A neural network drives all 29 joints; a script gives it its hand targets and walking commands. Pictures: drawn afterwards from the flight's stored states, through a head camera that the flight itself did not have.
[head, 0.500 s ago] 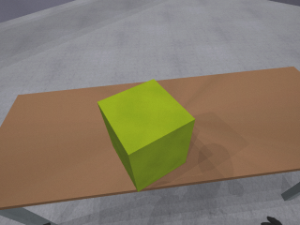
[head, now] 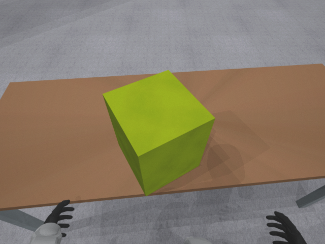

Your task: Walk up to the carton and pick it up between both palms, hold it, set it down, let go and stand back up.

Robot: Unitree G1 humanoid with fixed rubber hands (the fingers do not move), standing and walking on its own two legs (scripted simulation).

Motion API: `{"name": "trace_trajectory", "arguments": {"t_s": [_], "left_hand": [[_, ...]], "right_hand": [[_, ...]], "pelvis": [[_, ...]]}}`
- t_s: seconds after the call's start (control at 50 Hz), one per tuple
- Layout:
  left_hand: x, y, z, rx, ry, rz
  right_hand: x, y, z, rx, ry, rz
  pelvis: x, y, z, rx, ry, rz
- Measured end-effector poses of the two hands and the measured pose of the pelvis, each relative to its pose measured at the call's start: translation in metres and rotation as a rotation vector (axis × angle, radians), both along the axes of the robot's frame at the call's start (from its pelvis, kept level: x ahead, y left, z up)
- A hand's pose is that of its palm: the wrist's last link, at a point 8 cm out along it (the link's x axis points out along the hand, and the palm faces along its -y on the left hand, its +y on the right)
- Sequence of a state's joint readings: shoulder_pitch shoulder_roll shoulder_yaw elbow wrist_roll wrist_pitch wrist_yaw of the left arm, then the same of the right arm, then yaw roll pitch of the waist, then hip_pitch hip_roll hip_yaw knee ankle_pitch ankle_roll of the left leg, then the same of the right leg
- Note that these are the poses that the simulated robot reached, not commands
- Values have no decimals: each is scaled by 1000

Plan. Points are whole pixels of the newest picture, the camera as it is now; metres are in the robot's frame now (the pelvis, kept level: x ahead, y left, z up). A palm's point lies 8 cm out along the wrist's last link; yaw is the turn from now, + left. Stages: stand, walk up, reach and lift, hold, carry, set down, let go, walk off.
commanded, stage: reach and lift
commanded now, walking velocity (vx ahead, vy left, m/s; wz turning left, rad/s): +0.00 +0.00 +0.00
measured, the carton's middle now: (156, 134) +0.43 +0.00 -0.01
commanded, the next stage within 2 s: none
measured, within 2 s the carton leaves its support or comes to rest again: neither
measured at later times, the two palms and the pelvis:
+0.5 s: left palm (67, 233) +0.20 +0.23 -0.05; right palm (300, 236) +0.14 -0.32 -0.06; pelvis +0.00 -0.02 +0.01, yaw +1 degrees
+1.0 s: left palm (83, 234) +0.19 +0.18 -0.04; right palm (291, 212) +0.18 -0.31 -0.03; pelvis +0.02 -0.03 +0.02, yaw +1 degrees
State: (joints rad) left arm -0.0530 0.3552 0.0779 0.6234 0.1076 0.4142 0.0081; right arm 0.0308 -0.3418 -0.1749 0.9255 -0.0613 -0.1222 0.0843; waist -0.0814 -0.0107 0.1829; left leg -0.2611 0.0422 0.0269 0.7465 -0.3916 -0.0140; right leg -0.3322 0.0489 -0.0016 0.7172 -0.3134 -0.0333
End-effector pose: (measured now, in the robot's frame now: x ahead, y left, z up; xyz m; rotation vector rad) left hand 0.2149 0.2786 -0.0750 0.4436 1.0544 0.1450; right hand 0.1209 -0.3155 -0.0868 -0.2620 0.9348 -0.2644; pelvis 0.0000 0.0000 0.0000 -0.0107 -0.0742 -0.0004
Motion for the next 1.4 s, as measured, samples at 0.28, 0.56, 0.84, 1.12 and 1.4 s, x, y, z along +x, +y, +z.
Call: {"name": "trace_trajectory", "arguments": {"t_s": [0.28,0.56,0.84,1.12,1.4], "left_hand": [[-16,-38,12,-68,-130,77],[-19,-59,30,-83,-272,115],[-34,-91,29,-140,-350,164],[-22,-99,41,-168,-479,177],[-15,-127,53,-222,-592,188]], "right_hand": [[23,-9,28,33,-111,77],[15,2,28,116,-148,130],[41,2,42,154,-211,187],[74,10,57,180,-300,235],[89,7,64,206,-355,278]], "pelvis": [[4,-9,5,3,7,16],[-2,-25,13,21,26,14],[5,-31,20,29,33,9],[23,-30,24,17,40,24],[38,-26,24,7,68,20]]}}
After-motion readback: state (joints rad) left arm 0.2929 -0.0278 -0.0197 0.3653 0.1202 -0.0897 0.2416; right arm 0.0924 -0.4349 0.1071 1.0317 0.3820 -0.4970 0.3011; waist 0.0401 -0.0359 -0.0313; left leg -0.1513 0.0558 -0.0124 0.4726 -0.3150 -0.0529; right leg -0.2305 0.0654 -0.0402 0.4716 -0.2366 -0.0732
